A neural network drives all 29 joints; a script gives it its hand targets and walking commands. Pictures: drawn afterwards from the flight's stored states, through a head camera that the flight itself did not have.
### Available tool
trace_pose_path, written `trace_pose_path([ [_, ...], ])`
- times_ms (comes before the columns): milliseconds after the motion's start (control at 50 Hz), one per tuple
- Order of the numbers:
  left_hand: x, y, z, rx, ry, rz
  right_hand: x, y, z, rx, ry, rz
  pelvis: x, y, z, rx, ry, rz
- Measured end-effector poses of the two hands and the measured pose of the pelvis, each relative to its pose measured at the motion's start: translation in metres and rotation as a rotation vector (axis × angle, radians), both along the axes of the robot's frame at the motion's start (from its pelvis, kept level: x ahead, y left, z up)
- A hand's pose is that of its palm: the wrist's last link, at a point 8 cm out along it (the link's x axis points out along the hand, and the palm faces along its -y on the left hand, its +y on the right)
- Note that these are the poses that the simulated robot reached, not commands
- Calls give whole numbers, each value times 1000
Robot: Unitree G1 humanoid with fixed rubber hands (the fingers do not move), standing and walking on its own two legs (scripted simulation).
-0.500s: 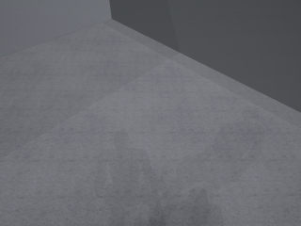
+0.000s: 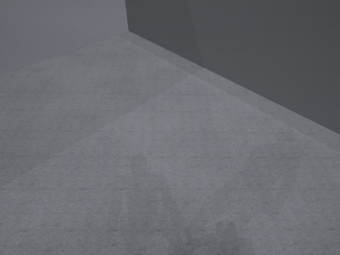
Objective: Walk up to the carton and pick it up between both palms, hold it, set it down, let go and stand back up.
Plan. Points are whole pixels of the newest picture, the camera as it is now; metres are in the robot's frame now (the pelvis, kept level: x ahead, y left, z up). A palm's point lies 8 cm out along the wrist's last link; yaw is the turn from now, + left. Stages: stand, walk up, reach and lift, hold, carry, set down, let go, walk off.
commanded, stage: stand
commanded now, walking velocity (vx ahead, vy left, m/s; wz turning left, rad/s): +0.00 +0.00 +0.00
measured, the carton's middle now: out of the picture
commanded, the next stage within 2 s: walk up in 1.68 s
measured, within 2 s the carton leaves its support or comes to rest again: neither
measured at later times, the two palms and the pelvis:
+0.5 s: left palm out of the picture -0.02 +0.19 -0.15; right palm out of the picture -0.02 -0.20 -0.15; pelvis +0.01 -0.01 +0.01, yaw +0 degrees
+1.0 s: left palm out of the picture -0.03 +0.17 -0.15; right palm out of the picture -0.03 -0.20 -0.15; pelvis +0.01 -0.01 +0.01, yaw +0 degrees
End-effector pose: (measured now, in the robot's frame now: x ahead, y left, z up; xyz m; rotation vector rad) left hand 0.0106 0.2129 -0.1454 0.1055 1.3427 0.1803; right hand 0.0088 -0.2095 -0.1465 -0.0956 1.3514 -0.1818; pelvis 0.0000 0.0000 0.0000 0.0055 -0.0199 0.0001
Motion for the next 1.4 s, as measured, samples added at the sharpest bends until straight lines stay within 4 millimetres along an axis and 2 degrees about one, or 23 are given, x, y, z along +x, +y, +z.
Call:
trace_pose_path([
  [220, -23, -15, -1, -24, 92, 21, -22, 9, -1, 25, 95, -10, 4, -2, 4, 0, -18, 3],
  [400, -33, -25, -1, -42, 119, 31, -27, 13, -1, 36, 123, -10, 6, -4, 5, -1, -31, 6],
  [1100, -41, -45, 0, -58, 127, 30, -38, 10, -1, 59, 145, -7, 7, -17, 7, -3, -30, 6],
  [1400, -39, -51, 2, -54, 125, 35, -34, 2, -1, 58, 153, -5, 11, -24, 7, -5, -21, 7],
])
